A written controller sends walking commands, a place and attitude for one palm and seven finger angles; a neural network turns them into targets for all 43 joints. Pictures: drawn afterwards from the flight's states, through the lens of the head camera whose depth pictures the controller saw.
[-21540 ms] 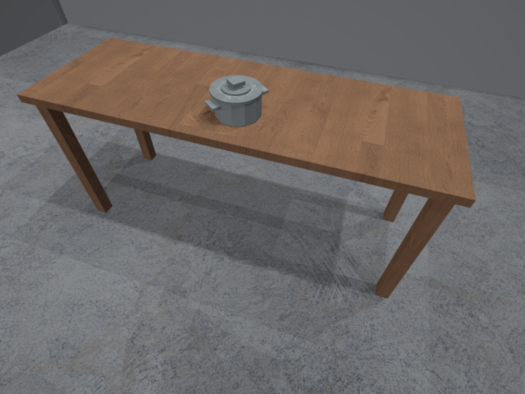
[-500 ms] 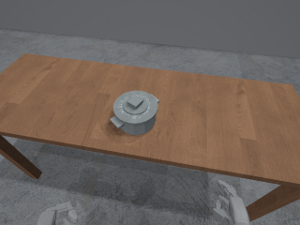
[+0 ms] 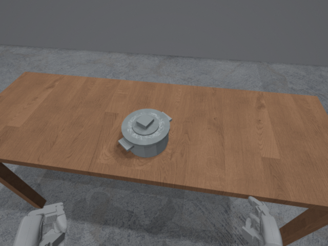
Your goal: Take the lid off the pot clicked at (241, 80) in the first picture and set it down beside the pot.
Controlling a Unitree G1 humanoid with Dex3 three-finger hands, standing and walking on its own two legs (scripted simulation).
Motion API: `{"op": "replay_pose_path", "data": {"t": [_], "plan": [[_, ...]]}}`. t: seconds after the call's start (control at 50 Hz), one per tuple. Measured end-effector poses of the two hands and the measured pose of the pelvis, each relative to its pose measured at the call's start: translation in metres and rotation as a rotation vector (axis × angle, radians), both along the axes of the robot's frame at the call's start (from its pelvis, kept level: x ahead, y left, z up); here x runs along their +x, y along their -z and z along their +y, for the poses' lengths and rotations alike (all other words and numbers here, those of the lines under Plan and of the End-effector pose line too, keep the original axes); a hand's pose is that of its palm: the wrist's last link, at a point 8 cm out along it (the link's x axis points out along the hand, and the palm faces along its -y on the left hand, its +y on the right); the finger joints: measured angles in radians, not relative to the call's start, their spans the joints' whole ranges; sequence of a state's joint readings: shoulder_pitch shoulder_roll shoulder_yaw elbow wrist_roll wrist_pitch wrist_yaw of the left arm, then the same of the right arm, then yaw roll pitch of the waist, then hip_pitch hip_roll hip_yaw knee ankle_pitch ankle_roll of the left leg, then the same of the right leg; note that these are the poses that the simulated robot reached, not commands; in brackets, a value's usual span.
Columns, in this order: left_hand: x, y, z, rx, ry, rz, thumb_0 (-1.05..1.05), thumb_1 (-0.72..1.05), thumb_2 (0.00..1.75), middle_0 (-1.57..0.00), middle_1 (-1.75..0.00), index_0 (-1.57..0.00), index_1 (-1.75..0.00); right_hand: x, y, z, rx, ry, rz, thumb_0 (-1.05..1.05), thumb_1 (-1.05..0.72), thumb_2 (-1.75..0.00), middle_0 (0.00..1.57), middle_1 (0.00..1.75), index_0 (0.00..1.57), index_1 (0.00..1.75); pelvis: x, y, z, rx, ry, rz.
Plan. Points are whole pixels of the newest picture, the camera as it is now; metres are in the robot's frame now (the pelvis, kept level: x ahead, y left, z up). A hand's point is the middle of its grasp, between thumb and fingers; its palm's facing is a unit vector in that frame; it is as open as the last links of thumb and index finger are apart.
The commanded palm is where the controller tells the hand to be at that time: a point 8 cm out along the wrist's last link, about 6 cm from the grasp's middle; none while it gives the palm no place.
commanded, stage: raise the hand higher, near the body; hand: left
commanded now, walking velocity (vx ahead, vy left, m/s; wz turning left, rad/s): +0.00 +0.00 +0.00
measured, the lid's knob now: (145, 121) +0.49 +0.12 -0.01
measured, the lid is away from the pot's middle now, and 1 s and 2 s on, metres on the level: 0.00 0.00 0.00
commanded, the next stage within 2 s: reach forward and open the fingers in 0.30 s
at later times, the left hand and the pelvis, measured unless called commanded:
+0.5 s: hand (50, 202) +0.17 +0.24 +0.10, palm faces +0.20 -0.64 -0.74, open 3.0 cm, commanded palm +0.13 +0.27 +0.13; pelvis -0.01 +0.01 +0.00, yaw -1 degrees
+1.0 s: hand (50, 194) +0.19 +0.26 +0.08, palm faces -0.26 -0.07 -0.96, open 5.3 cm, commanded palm +0.19 +0.26 +0.13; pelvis -0.03 +0.00 +0.00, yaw +0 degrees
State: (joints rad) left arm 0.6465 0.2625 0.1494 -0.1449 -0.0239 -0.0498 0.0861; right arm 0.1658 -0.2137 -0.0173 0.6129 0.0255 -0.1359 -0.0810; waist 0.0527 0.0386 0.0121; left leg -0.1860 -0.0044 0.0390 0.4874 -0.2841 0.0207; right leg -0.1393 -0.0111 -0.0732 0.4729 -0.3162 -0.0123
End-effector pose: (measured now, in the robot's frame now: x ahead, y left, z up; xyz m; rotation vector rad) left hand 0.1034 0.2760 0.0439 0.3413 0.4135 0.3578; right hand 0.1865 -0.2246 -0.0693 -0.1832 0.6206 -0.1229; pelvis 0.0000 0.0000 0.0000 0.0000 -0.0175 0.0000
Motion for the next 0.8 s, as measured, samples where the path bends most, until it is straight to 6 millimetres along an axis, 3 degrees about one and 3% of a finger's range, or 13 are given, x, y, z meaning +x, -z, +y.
{"op": "replay_pose_path", "data": {"t": [0.08, 0.42, 0.52, 0.64, 0.7, 0.8], "plan": [[0.005, -0.014, 0.001, 0.012, 0.006, -0.059, 0.01, 0.89, 0.90, -1.29, -1.50, -1.30, -1.50, 0.004, -0.003, 0.007, 0.005, -0.007, -0.009, 0.01, -0.90, -0.90, 0.20, 0.30, 0.19, 0.30, 0.001, -0.001, 0.001, 0.000, -0.003, -0.009], [0.025, -0.083, 0.003, 0.128, 0.096, -0.308, 0.01, 0.89, 0.90, -1.30, -1.50, -1.30, -1.50, -0.014, 0.004, 0.025, 0.044, -0.056, 0.026, 0.02, -0.90, -0.90, 0.20, 0.30, 0.20, 0.30, -0.006, -0.004, 0.006, -0.004, 0.005, -0.038], [0.035, -0.096, -0.008, 0.595, 0.260, -0.157, 0.01, 0.87, 0.89, -1.28, -1.49, -1.28, -1.49, -0.015, 0.010, 0.022, 0.037, -0.099, 0.083, 0.01, -0.90, -0.90, 0.20, 0.30, 0.20, 0.30, -0.015, 0.000, 0.007, -0.001, 0.015, 0.006], [0.041, -0.089, -0.011, 0.968, 0.452, 0.079, 0.00, 0.77, 0.91, -1.22, -1.39, -1.22, -1.39, -0.014, 0.019, 0.013, 0.055, -0.090, 0.148, 0.01, -0.90, -0.90, 0.20, 0.30, 0.20, 0.30, -0.024, 0.001, 0.006, 0.002, 0.035, 0.035], [0.047, -0.089, -0.005, 1.052, 0.498, 0.156, 0.00, 0.69, 0.94, -1.19, -1.29, -1.20, -1.29, -0.013, 0.022, 0.010, 0.063, -0.082, 0.160, 0.01, -0.90, -0.90, 0.20, 0.30, 0.20, 0.30, -0.026, 0.001, 0.005, 0.000, 0.023, 0.032], [0.059, -0.082, -0.005, 1.004, 0.575, 0.240, 0.00, 0.54, 1.01, -1.15, -1.10, -1.15, -1.11, -0.014, 0.022, 0.006, 0.076, -0.062, 0.153, 0.01, -0.90, -0.90, 0.20, 0.30, 0.20, 0.30, -0.027, -0.001, 0.004, -0.002, 0.006, 0.022]]}}
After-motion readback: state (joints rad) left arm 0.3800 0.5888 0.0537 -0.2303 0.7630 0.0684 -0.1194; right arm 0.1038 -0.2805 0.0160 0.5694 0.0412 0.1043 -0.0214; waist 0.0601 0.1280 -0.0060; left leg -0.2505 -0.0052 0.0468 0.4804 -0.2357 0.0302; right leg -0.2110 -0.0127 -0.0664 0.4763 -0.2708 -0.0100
